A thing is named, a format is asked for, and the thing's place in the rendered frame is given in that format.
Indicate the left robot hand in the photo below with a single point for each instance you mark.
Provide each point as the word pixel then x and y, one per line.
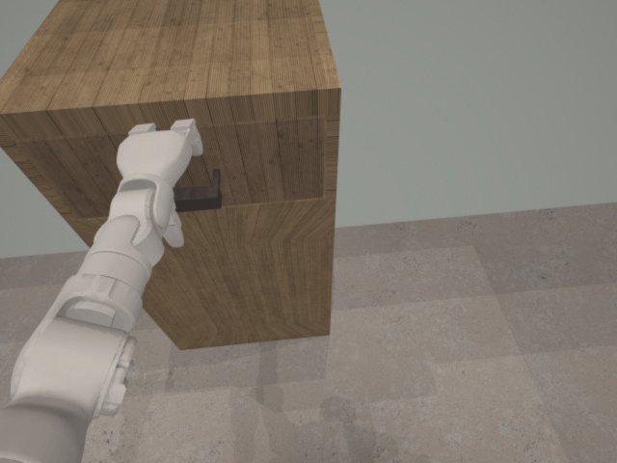
pixel 165 154

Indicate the cabinet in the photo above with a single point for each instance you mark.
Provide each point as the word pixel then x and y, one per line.
pixel 246 273

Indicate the robot left forearm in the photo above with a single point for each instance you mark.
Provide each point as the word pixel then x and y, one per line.
pixel 108 287

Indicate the left robot upper arm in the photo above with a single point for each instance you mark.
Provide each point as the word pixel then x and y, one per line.
pixel 77 371

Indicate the drawer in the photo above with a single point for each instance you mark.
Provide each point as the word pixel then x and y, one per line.
pixel 260 161

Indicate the handle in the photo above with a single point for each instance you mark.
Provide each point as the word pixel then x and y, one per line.
pixel 199 197

